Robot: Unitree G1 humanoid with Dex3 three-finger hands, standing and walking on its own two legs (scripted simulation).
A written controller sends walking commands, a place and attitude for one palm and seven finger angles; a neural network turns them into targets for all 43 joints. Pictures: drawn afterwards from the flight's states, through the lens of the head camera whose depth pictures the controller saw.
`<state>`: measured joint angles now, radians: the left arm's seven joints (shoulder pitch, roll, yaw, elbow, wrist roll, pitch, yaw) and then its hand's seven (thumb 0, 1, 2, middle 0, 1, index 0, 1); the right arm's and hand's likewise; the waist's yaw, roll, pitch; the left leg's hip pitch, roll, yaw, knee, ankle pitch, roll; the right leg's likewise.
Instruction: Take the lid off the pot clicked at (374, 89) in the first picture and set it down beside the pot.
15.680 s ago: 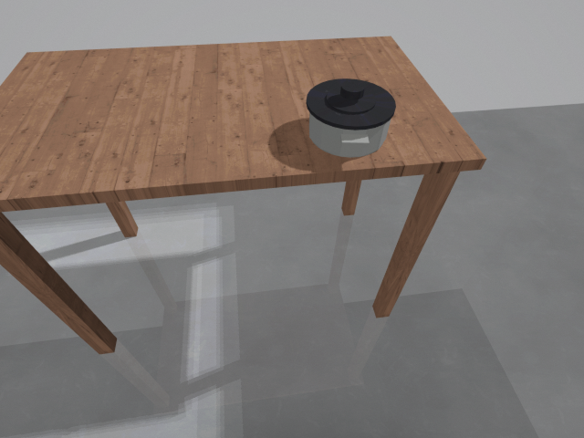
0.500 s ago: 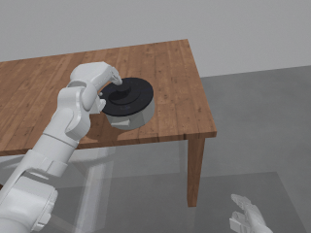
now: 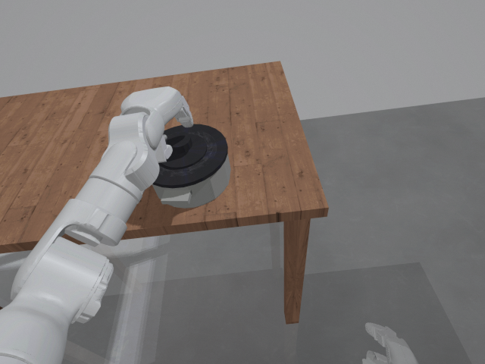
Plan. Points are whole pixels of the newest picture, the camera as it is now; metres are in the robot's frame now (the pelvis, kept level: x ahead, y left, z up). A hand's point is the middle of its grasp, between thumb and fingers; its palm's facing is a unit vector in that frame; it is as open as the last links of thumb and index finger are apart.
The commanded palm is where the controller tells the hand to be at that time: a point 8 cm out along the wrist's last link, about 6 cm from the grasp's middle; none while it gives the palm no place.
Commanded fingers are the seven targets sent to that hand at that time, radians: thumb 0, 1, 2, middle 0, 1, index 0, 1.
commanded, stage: move the open hand above the knob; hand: left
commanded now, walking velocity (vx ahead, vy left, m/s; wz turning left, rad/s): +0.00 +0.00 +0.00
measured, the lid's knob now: (179, 142) +0.49 +0.14 +0.12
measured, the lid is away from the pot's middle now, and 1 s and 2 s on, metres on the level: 0.00 0.00 0.00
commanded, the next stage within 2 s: lower the open fingers around the knob in 0.96 s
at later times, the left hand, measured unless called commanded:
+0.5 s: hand (174, 118) +0.47 +0.13 +0.19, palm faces -0.21 -0.07 -0.97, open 9.6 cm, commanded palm +0.44 +0.14 +0.25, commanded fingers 0.00 -0.33 1.66 -0.90 -0.08 -0.90 -0.08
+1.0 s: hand (168, 122) +0.46 +0.13 +0.19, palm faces -0.20 -0.05 -0.98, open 9.6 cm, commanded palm +0.44 +0.14 +0.25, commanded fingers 0.00 -0.33 1.66 -0.90 -0.08 -0.90 -0.08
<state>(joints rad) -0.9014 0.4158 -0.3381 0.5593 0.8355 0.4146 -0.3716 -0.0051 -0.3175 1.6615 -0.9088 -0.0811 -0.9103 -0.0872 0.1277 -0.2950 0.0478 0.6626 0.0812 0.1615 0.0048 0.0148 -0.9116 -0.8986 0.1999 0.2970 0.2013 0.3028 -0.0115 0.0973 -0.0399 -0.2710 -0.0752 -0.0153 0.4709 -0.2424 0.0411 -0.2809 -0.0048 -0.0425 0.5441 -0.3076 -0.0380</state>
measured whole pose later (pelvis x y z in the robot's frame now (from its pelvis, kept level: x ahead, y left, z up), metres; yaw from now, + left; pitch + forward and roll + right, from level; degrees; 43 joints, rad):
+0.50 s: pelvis +0.00 +0.01 +0.00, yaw -1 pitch +4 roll +1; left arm -1.09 0.37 -0.30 0.86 0.87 0.37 -0.33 0.00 -0.32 1.66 -0.91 -0.08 -0.91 -0.09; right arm 0.21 -0.28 0.05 0.70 0.07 0.16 0.00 0.01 -0.91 -0.90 0.20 0.30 0.20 0.30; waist -0.05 0.09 -0.06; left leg -0.28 -0.08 0.01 0.43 -0.23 0.05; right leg -0.30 -0.01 -0.02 0.51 -0.29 -0.03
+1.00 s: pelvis +0.00 +0.02 +0.00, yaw +0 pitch +4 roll +1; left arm -1.10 0.33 -0.38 0.81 0.86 0.40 -0.34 -0.01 -0.32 1.66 -0.91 -0.08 -0.91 -0.09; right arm 0.12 -0.26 0.06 0.68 0.08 0.14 -0.01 0.01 -0.91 -0.90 0.20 0.30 0.20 0.30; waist -0.02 0.07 -0.06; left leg -0.28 -0.09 -0.01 0.44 -0.22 0.06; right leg -0.29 -0.02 -0.04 0.51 -0.29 -0.02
